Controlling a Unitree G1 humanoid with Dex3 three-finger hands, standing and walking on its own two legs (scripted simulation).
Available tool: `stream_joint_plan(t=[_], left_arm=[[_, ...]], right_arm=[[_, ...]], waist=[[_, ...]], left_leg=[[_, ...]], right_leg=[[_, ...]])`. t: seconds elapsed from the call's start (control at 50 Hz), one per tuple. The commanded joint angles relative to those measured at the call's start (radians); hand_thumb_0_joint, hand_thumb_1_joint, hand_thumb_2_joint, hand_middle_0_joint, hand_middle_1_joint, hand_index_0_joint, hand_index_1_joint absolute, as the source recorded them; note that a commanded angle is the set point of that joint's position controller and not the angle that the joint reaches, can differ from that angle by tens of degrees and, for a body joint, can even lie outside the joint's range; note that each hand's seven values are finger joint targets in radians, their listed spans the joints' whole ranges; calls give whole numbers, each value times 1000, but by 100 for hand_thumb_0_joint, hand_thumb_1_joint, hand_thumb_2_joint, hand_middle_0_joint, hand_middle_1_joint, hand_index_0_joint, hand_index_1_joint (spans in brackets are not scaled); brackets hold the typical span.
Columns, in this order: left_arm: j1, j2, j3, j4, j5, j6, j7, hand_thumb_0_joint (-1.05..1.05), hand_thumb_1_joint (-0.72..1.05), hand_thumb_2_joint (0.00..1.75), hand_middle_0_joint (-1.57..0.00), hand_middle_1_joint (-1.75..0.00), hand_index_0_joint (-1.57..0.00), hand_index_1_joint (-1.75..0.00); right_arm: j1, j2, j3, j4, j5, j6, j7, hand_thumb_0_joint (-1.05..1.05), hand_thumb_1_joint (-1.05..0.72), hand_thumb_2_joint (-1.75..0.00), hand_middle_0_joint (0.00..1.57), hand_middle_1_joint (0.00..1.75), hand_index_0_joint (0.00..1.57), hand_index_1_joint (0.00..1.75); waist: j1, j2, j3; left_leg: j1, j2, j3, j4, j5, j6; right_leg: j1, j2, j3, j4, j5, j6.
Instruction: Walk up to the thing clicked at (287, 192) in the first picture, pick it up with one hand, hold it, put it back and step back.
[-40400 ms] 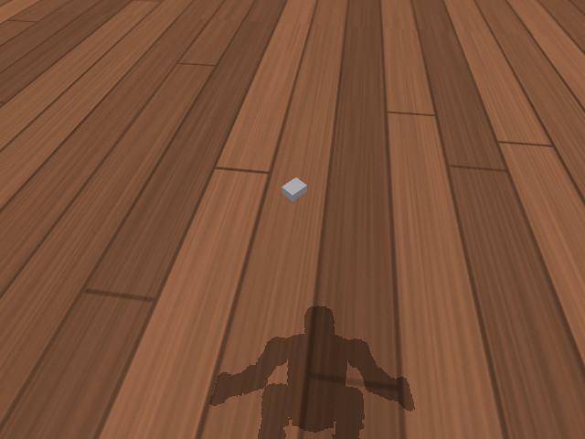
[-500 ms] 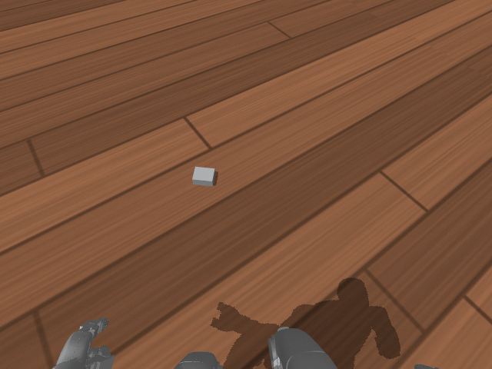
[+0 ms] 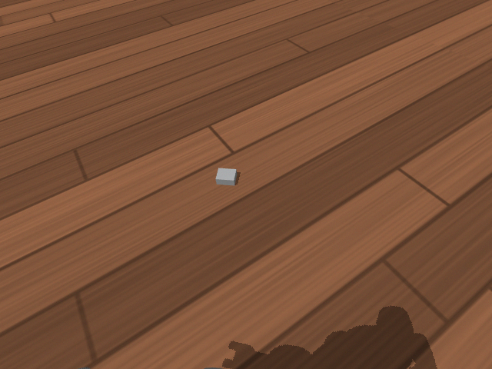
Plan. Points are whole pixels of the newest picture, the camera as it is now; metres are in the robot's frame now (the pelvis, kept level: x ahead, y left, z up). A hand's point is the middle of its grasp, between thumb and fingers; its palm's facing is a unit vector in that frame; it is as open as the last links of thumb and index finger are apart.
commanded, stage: step back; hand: left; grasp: from above
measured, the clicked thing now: (226, 176) +1.09 +0.23 -0.73
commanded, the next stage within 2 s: stand in 0.86 s
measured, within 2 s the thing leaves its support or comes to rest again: neither
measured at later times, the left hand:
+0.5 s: hand out of the picture +0.09 +0.26 -0.13, palm faces +0.04 -0.92 -0.38, open 7.3 cm
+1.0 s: hand out of the picture +0.12 +0.28 -0.14, palm faces +0.02 -0.94 -0.34, open 7.3 cm
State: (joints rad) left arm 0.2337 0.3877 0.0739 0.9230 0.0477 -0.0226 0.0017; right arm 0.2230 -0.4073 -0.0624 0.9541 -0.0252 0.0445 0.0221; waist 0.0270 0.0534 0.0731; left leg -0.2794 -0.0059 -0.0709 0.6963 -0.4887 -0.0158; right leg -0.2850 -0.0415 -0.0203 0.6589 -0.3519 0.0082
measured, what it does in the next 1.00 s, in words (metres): steps on the spot: right foot, then left foot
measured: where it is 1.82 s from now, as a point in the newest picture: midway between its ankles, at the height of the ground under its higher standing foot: outside the picture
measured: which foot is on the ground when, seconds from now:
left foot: down 0.00-0.30, up 0.32-0.58, down 0.60-1.00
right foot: down 0.00-0.04, up 0.06-0.26, down 0.28-1.00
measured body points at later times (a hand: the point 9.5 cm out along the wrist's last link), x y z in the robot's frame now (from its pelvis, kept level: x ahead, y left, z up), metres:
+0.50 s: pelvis +0.03 -0.01 +0.01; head +0.05 -0.02 +0.46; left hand +0.09 +0.30 -0.10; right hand +0.10 -0.32 -0.12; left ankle +0.05 +0.14 -0.69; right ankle +0.04 -0.11 -0.72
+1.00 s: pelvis +0.06 +0.02 +0.02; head +0.07 +0.02 +0.47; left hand +0.12 +0.33 -0.11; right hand +0.19 -0.27 -0.11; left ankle +0.09 +0.15 -0.72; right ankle +0.04 -0.11 -0.72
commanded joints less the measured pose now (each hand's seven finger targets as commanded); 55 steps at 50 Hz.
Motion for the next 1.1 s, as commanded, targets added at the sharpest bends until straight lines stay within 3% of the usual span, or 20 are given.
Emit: stream_joint_plan(t=[0.0,0.02,0.04,0.06,0.1,0.18,0.24,0.26,0.28,0.3,0.32,0.34,0.4,0.52,0.56,0.6,0.64,0.78,0.9,1.08], left_arm=[[-15,176,29,-80,-15,-1,15,0,90,90,-20,-30,-20,-30],[-1,109,10,-84,-32,-1,13,0,90,90,-20,-30,-20,-30],[-102,222,42,-76,-23,-4,22,0,90,90,-20,-30,-20,-30],[-117,259,45,-72,-20,-9,18,0,90,90,-20,-30,-20,-30],[-67,217,39,-52,-31,-17,3,0,90,90,-20,-30,-20,-30],[-63,188,41,-30,-27,-25,-7,0,90,90,-20,-30,-20,-30],[43,177,46,23,-18,-38,8,0,90,90,-20,-30,-20,-30],[72,200,54,34,-12,-42,15,0,90,90,-20,-30,-20,-30],[94,264,71,33,3,-48,23,0,90,90,-20,-30,-20,-30],[43,327,81,10,0,-47,22,0,90,90,-20,-30,-20,-30],[-36,339,82,-18,-1,-46,17,0,90,90,-20,-30,-20,-30],[-65,309,78,-30,-6,-47,16,0,90,90,-20,-30,-20,-30],[-78,236,49,-26,-17,-61,19,0,90,90,-20,-30,-20,-30],[-111,230,37,-27,-30,-38,19,0,90,90,-20,-30,-20,-30],[-112,223,27,-30,-39,-21,18,0,90,90,-20,-30,-20,-30],[-105,178,14,-42,-44,-9,18,0,90,90,-20,-30,-20,-30],[-71,175,11,-4,-58,14,20,0,90,90,-20,-30,-20,-30],[-79,214,14,58,-36,-8,15,0,90,90,-20,-30,-20,-30],[-125,174,-27,105,-48,-18,7,0,90,90,-20,-30,-20,-30],[-171,185,-34,149,-42,-25,4,0,90,90,-20,-30,-20,-30]], right_arm=[[38,-190,-73,-42,-25,-71,-15,0,-90,-90,20,30,20,30],[19,-258,-85,-58,-35,-75,-19,0,-90,-90,20,30,20,30],[22,-332,-91,-58,-19,-72,-12,0,-90,-90,20,30,20,30],[-23,-326,-94,-63,-12,-71,-10,0,-90,-90,20,30,20,30],[-69,-226,-59,-69,-19,-75,-11,0,-90,-90,20,30,20,30],[-37,-223,-61,-58,-11,-80,-10,0,-90,-90,20,30,20,30],[-89,-186,-43,-78,4,-56,-8,0,-90,-90,20,30,20,30],[-78,-131,-26,-80,10,-53,-13,0,-90,-90,20,30,20,30],[-67,-75,-7,-101,17,-56,-17,0,-90,-90,20,30,20,30],[-65,-105,-17,-92,7,-50,-30,0,-90,-90,20,30,20,30],[-33,-173,-39,-67,2,-49,-35,0,-90,-90,20,30,20,30],[-8,-192,-44,-52,2,-54,-34,0,-90,-90,20,30,20,30],[17,-149,-29,-17,9,-63,-27,0,-90,-90,20,30,20,30],[4,-119,-23,-5,4,-68,-28,0,-90,-90,20,30,20,30],[13,-124,-28,11,2,-72,-34,0,-90,-90,20,30,20,30],[-3,-196,-44,3,-8,-76,-43,0,-90,-90,20,30,20,30],[-111,-254,-44,-24,3,-74,-42,0,-90,-90,20,30,20,30],[-183,-160,-9,3,12,-66,-38,0,-90,-90,20,30,20,30],[-182,-159,6,49,16,-84,-26,0,-90,-90,20,30,20,30],[-217,-143,14,84,21,-78,-19,0,-90,-90,20,30,20,30]], waist=[[-34,-43,-127],[-25,167,-107],[-69,102,-47],[-53,76,18],[-13,61,43],[-38,108,10],[34,88,-46],[53,7,-70],[62,-183,-83],[60,-185,-55],[29,-152,7],[11,-133,47],[-11,-128,-1],[-19,-217,-68],[-36,-180,-90],[-26,-29,-145],[0,68,-143],[-1,30,-143],[-25,-12,-153],[-31,-76,-92]], left_leg=[[288,66,-133,-395,119,53],[331,265,-450,-456,20,133],[139,345,-555,-472,-193,264],[20,353,-518,-485,-250,285],[60,238,-306,-439,-90,218],[32,202,-227,-383,123,191],[-107,139,-111,-209,117,136],[-173,94,-73,-95,109,103],[-314,-36,-34,107,20,53],[-306,-46,-43,226,-106,36],[-259,3,-72,285,-116,32],[-264,28,-88,297,-80,30],[-190,23,-83,214,22,25],[-17,8,101,-94,167,17],[81,-5,103,-215,388,31],[141,156,-83,-222,595,97],[-23,306,-245,-304,407,240],[-4,145,-56,-214,409,83],[151,152,-49,-259,558,68],[186,135,-21,-343,451,42]], right_leg=[[-117,-93,128,70,51,-87],[-329,48,-1,238,-154,-26],[-283,7,53,272,-244,-28],[-221,-19,68,291,-238,-39],[-212,-21,69,207,-158,-38],[-70,26,-8,30,-84,-25],[207,69,-49,-193,78,-34],[300,33,28,-236,71,-44],[354,-156,352,-351,-48,-103],[200,-348,562,-453,-289,-197],[83,-403,625,-458,-331,-270],[63,-384,570,-438,-237,-280],[103,-239,280,-338,187,-190],[98,-186,95,-165,611,-153],[56,-139,63,-72,540,-100],[-11,-62,26,24,322,-49],[80,25,-4,68,-98,-32],[137,-58,100,-153,234,-59],[137,-67,90,-251,317,-32],[139,-90,100,-371,263,-23]])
